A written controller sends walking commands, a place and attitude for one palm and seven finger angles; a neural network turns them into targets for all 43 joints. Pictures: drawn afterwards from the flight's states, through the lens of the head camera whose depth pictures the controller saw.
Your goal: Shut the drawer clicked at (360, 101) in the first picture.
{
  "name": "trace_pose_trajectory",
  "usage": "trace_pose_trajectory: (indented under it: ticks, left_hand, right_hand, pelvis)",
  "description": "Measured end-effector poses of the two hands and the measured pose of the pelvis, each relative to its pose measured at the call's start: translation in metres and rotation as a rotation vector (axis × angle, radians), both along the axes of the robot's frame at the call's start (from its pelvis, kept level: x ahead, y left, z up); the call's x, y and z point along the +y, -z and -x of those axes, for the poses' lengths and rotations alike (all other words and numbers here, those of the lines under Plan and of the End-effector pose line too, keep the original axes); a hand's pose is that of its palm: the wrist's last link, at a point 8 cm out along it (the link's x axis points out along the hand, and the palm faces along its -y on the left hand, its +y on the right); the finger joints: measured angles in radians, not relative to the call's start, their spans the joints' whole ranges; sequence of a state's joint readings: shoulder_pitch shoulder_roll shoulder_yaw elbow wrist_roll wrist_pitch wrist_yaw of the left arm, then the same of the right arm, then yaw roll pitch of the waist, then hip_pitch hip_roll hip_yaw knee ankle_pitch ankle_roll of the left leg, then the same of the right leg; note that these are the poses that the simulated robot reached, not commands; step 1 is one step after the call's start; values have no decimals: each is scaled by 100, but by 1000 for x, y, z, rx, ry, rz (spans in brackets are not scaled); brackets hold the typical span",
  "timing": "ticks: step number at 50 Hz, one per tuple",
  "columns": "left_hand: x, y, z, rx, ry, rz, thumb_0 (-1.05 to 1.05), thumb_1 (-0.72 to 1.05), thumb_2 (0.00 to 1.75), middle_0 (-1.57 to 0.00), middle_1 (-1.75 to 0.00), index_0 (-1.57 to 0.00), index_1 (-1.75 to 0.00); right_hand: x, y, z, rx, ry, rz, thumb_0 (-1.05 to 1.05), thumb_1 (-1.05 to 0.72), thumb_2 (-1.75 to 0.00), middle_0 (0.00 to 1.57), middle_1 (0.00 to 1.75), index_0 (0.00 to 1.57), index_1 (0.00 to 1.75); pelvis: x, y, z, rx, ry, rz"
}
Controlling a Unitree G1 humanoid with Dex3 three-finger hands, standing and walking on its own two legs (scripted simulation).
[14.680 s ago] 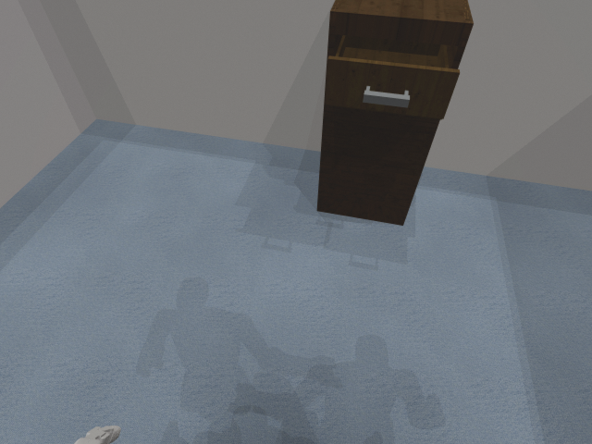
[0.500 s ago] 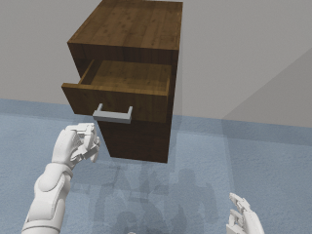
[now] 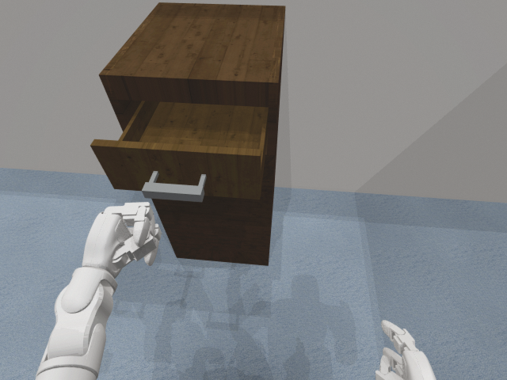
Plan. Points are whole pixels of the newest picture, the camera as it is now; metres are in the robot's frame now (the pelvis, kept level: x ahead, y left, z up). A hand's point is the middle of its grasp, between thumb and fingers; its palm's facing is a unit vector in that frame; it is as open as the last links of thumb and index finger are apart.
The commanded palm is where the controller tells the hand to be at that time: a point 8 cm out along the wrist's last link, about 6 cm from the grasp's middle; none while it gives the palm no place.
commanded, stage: bring the fist close to the handle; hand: left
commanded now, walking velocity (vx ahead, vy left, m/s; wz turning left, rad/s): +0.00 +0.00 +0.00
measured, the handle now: (176, 184) +0.50 +0.19 -0.02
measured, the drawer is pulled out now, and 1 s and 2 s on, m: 0.16 0.16 0.12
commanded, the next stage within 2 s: push the drawer shut in 1.36 s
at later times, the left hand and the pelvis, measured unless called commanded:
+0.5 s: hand (170, 231) +0.35 +0.16 +0.03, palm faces -0.09 -1.00 -0.01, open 3.3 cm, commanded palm +0.33 +0.22 +0.03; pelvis -0.01 +0.00 -0.03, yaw -1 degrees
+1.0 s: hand (182, 222) +0.40 +0.16 -0.02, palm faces -0.09 -1.00 -0.01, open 3.3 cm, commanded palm +0.38 +0.22 -0.02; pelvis -0.02 +0.01 -0.07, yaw -2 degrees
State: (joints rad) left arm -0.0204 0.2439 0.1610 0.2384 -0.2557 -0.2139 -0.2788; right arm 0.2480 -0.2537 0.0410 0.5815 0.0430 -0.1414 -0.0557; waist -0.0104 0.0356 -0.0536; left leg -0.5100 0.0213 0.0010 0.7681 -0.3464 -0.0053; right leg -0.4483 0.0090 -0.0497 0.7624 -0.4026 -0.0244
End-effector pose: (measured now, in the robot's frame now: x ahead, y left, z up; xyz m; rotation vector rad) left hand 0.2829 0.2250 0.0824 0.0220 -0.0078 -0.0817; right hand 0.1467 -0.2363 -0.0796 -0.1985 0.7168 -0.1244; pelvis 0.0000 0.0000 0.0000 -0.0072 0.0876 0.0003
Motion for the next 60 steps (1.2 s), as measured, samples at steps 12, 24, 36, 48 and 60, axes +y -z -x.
trace_pose_trajectory:
  ticks: [12,24,36,48,60]
  left_hand:
    - [-4,25,-17,19,-6,5,2,89,90,-141,-160,-140,-160]
    - [-6,49,-48,15,11,8,2,89,90,-140,-160,-140,-160]
    - [-1,76,-75,16,15,12,2,90,90,-140,-160,-140,-160]
    - [-5,101,-99,24,15,14,2,90,90,-140,-160,-140,-160]
    - [-11,103,-105,20,13,3,2,90,90,-140,-160,-140,-160]
  right_hand:
    - [-5,12,13,46,-5,16,2,-91,-89,20,30,20,30]
    - [-14,37,51,173,49,38,1,-91,-89,20,30,20,30]
    - [-10,63,76,278,80,42,1,-91,-89,20,30,20,30]
    - [-3,84,84,331,87,41,1,-91,-89,20,30,20,30]
    - [-1,92,94,381,109,22,1,-91,-89,20,30,20,30]
  pelvis:
    - [-3,9,10,35,-1,0]
    - [1,25,15,103,11,2]
    - [8,44,17,176,17,13]
    - [14,63,20,240,23,21]
    - [15,67,18,255,29,21]
